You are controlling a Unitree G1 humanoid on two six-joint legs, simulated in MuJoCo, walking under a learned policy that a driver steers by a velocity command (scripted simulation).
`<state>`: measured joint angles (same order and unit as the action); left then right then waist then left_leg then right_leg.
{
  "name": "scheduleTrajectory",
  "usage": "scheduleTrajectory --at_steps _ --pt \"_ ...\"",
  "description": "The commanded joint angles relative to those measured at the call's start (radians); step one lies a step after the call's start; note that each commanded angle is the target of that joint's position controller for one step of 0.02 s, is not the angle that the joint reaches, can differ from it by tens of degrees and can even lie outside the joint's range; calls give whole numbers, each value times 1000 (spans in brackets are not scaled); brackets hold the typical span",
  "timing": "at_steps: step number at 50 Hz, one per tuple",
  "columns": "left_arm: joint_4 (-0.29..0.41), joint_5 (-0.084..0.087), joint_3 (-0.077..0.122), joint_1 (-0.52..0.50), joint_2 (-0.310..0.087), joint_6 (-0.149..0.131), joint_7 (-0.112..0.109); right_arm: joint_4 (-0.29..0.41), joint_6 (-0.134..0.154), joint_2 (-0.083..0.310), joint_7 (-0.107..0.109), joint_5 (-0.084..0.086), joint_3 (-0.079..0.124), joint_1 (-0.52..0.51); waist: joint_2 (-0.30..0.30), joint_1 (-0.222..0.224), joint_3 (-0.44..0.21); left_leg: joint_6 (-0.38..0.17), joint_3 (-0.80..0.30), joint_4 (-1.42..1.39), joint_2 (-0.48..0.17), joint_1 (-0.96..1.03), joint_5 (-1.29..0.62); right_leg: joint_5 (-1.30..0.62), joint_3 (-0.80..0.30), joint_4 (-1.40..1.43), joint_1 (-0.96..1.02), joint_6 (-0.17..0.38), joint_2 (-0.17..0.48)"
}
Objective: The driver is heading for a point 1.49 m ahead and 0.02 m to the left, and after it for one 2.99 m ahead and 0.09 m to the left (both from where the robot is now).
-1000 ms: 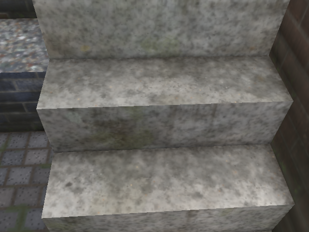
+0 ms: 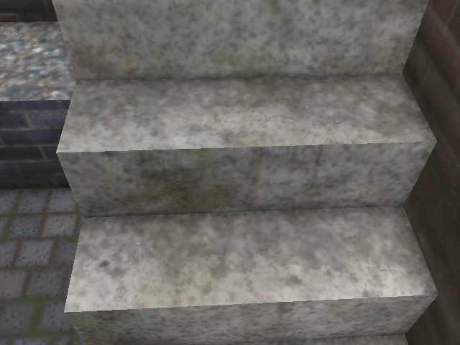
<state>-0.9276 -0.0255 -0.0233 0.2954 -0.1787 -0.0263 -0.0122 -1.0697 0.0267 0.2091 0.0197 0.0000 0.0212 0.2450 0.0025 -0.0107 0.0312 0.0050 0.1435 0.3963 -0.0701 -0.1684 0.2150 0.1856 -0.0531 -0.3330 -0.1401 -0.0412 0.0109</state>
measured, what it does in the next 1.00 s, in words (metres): stands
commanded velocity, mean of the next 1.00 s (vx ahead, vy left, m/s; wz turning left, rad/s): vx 0.01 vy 0.00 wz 0.00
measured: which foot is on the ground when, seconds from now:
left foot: down 0.00-1.00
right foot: down 0.00-1.00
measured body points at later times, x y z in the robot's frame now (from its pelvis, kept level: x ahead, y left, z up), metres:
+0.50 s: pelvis +0.00 +0.00 +0.00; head +0.01 -0.01 +0.45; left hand +0.05 +0.23 -0.14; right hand -0.03 -0.26 -0.15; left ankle +0.00 +0.11 -0.75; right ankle +0.00 -0.15 -0.75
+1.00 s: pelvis +0.01 +0.00 +0.00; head +0.02 +0.00 +0.45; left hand +0.07 +0.23 -0.15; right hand -0.04 -0.26 -0.15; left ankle +0.00 +0.12 -0.75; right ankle +0.00 -0.15 -0.75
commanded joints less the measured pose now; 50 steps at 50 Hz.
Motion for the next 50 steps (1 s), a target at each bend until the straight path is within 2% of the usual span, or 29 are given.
scheduleTrajectory --at_steps 1,2,5,8,13,14,21,22,26,28,31,50 --pt "34 4 20 51 -75 -6 -7 27 3 106 9 3 23 45 -11 1 0 -4 -83 -61 -86 34 -81 -70 -29 45 -83 1 63" --pt "68 -1 38 15 -126 -8 -4 25 -24 181 20 24 60 68 -92 -20 -9 -18 -75 -88 -46 57 -32 -42 -32 5 -122 10 43" --pt "69 0 35 29 -92 -18 -1 42 -68 128 51 13 66 71 -17 -6 11 -35 -101 -120 -65 22 46 -22 -30 -19 -146 2 46" --pt "60 1 34 56 -80 -23 -3 46 -81 116 55 10 74 95 23 -3 21 -38 -97 -121 -57 7 46 -31 -37 -31 -148 1 50" --pt "59 2 38 64 -90 -26 -3 52 -81 112 50 11 80 124 31 -2 17 -39 -89 -108 -46 10 2 -47 -49 -38 -145 5 57" --pt "56 -4 36 59 -88 -23 -2 50 -81 113 49 11 82 129 32 -2 20 -39 -87 -108 -42 9 -1 -54 -55 -33 -146 7 59" --pt "44 0 39 54 -97 -21 1 49 -80 109 47 13 86 164 30 -4 17 -37 -82 -105 -38 26 -34 -57 -62 -25 -138 11 60" --pt "43 0 39 53 -94 -22 6 49 -77 98 41 8 85 168 44 -5 18 -33 -80 -103 -35 24 -43 -62 -64 -26 -134 12 60" --pt "36 1 40 55 -93 -21 9 45 -73 97 36 11 87 183 26 -6 16 -31 -76 -103 -33 34 -65 -67 -67 -23 -130 16 61" --pt "32 -4 36 53 -83 -21 4 46 -80 108 34 8 92 178 26 -4 8 -25 -76 -92 -35 50 -85 -69 -66 -18 -135 21 57" --pt "27 -2 34 48 -85 -21 -1 44 -87 102 33 9 93 189 22 -11 10 -23 -77 -92 -35 53 -90 -67 -66 -13 -136 22 55" --pt "-3 -1 34 16 -86 -15 0 26 -85 102 32 11 95 206 20 -14 18 -17 -73 -116 -34 77 -150 -89 -72 15 -106 22 59"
